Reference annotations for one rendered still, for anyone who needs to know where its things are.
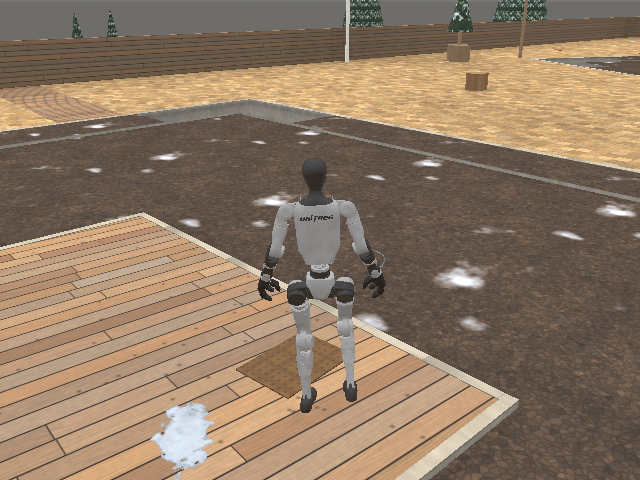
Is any robot right upper arm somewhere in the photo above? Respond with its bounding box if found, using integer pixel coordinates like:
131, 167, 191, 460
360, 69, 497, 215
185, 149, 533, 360
337, 200, 369, 255

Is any right robot hand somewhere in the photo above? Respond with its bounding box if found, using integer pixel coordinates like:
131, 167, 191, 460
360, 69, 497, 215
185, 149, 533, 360
363, 273, 386, 298

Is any robot right thigh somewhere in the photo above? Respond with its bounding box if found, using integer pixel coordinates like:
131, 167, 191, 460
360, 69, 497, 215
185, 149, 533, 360
334, 277, 355, 337

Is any robot right forearm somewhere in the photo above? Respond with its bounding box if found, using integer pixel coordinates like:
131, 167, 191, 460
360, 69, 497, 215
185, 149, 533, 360
359, 238, 382, 278

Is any humanoid robot torso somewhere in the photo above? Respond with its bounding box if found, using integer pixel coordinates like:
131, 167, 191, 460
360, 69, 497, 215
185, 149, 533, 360
294, 196, 340, 300

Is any robot left forearm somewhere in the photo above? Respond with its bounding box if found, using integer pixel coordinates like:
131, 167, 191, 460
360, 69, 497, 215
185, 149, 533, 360
260, 242, 279, 282

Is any robot left upper arm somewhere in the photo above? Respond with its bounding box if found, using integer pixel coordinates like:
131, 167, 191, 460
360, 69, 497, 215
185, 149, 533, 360
269, 202, 296, 258

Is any left robot hand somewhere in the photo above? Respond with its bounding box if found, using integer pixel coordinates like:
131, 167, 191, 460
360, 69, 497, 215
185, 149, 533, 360
257, 278, 281, 301

